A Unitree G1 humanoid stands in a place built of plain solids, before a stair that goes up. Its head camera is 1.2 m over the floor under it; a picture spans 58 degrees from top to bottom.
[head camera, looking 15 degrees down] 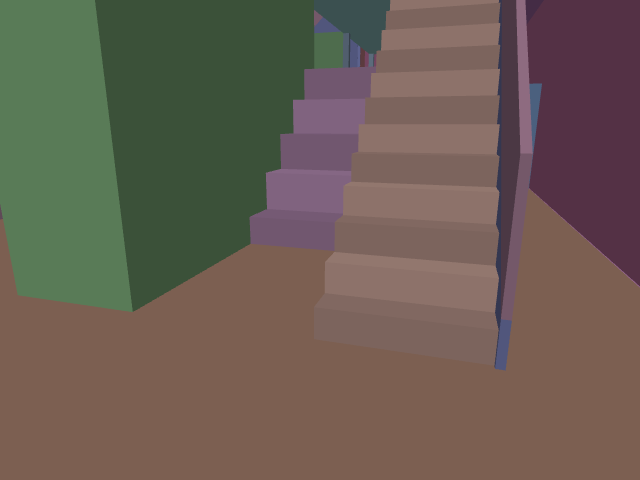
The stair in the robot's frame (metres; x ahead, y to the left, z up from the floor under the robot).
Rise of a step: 0.20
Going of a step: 0.22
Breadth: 0.98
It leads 17 degrees to the right of straight ahead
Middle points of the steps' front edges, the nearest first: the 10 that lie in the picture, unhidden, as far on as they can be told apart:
2.12 -0.43 0.20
2.33 -0.50 0.40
2.54 -0.56 0.60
2.75 -0.62 0.80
2.96 -0.69 1.00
3.17 -0.75 1.20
3.39 -0.82 1.40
3.60 -0.88 1.60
3.81 -0.94 1.80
4.02 -1.01 2.00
